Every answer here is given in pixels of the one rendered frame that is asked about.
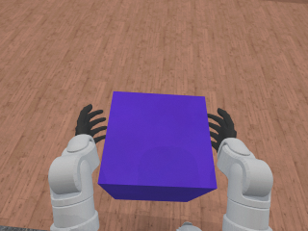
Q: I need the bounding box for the robot right shin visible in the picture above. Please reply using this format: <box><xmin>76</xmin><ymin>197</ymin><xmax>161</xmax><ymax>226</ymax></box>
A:
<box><xmin>182</xmin><ymin>221</ymin><xmax>193</xmax><ymax>226</ymax></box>

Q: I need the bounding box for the robot right hand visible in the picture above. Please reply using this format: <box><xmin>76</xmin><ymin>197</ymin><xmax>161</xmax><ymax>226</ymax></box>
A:
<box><xmin>207</xmin><ymin>108</ymin><xmax>237</xmax><ymax>153</ymax></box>

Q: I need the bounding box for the robot left hand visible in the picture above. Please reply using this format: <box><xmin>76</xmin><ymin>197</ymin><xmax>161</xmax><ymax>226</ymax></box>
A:
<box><xmin>75</xmin><ymin>104</ymin><xmax>108</xmax><ymax>144</ymax></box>

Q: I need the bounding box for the robot left forearm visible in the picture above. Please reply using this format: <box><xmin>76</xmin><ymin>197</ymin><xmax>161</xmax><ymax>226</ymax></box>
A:
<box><xmin>48</xmin><ymin>134</ymin><xmax>100</xmax><ymax>231</ymax></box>

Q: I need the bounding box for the carton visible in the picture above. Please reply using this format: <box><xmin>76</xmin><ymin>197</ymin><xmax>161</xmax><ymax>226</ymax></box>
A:
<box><xmin>97</xmin><ymin>91</ymin><xmax>218</xmax><ymax>202</ymax></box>

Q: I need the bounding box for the robot right forearm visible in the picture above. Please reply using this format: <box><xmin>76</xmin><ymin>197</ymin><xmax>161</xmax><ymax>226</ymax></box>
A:
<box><xmin>217</xmin><ymin>138</ymin><xmax>273</xmax><ymax>231</ymax></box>

